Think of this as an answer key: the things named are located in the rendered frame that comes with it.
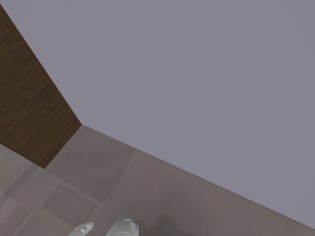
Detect cupboard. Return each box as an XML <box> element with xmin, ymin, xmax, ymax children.
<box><xmin>0</xmin><ymin>4</ymin><xmax>82</xmax><ymax>169</ymax></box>

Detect robot left thigh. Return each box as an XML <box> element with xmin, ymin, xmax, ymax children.
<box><xmin>105</xmin><ymin>219</ymin><xmax>139</xmax><ymax>236</ymax></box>

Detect robot left hand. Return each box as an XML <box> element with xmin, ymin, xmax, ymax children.
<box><xmin>69</xmin><ymin>222</ymin><xmax>94</xmax><ymax>236</ymax></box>

